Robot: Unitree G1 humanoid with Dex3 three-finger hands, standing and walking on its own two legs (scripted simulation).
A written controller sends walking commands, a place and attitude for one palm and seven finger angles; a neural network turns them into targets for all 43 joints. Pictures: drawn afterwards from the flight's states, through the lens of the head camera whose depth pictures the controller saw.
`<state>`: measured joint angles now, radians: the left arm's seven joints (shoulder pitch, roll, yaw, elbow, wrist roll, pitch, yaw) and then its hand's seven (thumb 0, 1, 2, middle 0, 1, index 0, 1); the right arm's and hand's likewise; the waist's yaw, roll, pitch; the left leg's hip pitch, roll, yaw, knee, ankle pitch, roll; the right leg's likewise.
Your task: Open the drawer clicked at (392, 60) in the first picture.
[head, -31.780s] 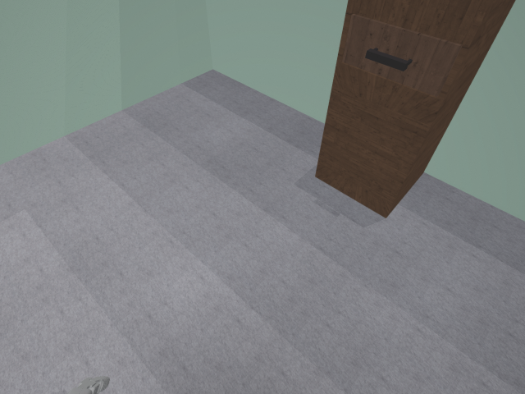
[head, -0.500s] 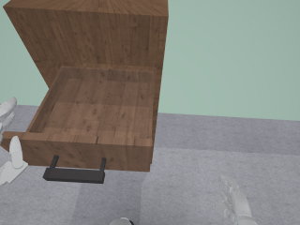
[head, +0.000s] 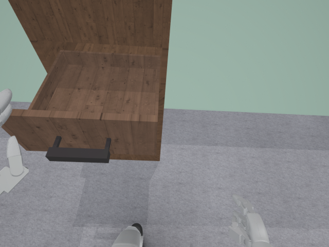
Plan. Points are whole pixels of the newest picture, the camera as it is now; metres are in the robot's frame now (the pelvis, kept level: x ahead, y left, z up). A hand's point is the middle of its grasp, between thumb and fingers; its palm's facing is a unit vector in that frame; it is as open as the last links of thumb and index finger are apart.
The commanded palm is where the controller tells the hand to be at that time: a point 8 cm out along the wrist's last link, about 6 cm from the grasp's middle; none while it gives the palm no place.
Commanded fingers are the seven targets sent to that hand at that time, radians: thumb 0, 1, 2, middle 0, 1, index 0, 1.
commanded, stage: stop stepping back and stand still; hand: left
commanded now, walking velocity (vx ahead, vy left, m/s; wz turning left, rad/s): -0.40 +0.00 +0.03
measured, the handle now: (81, 147) +0.34 +0.25 +0.00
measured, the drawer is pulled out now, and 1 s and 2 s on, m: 0.30 0.30 0.30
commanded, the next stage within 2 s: let the arm hang, fingers relaxed in 0.82 s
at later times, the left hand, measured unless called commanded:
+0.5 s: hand out of the picture +0.09 +0.20 +0.19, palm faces +0.37 -0.79 -0.49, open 7.4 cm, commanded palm +0.04 +0.25 +0.20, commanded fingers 0.00 0.90 0.90 -0.20 -0.30 -0.20 -0.30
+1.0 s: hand out of the picture +0.10 +0.23 +0.09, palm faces +0.29 -0.82 -0.49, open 7.4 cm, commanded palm none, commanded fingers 0.00 0.90 0.90 -0.20 -0.30 -0.20 -0.30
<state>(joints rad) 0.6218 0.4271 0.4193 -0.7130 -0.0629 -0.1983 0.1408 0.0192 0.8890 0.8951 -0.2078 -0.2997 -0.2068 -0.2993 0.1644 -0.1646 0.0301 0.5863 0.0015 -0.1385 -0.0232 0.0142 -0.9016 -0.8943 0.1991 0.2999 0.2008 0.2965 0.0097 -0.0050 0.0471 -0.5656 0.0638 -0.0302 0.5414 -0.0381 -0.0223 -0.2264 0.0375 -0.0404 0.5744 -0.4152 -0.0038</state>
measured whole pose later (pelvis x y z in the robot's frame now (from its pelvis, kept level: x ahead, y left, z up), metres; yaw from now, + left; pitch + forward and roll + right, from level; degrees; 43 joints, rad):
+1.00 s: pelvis -0.09 -0.02 +0.01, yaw +5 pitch +1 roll +1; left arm 0.44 0.36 0.21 -0.17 0.02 -0.11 0.07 0.01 0.89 0.90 -0.20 -0.30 -0.20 -0.30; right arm 0.18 -0.25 -0.01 0.71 0.00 -0.09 0.01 0.01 -0.90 -0.89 0.20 0.30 0.20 0.30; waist 0.00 0.04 -0.02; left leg -0.28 -0.01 0.03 0.55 -0.29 0.01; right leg -0.32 -0.02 -0.11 0.57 -0.27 -0.04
